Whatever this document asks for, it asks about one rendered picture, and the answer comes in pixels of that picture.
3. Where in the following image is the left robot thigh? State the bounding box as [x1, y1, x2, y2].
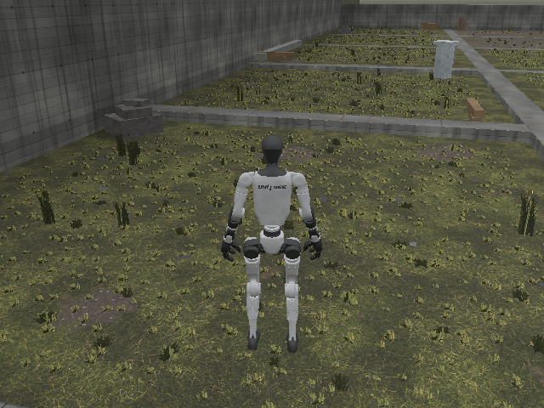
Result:
[243, 237, 261, 297]

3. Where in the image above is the right robot upper arm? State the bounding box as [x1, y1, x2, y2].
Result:
[290, 172, 312, 219]

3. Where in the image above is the right robot foot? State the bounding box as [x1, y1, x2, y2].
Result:
[286, 331, 298, 353]

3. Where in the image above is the left robot forearm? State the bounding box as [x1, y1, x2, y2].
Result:
[224, 205, 241, 243]

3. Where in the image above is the left robot upper arm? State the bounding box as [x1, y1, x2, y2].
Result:
[231, 172, 254, 218]

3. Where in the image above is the left robot hand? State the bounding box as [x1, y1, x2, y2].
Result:
[221, 241, 241, 262]

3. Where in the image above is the right robot hand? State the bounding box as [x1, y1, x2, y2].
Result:
[303, 239, 323, 260]

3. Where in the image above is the right robot forearm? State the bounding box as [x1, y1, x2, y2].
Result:
[303, 206, 320, 242]

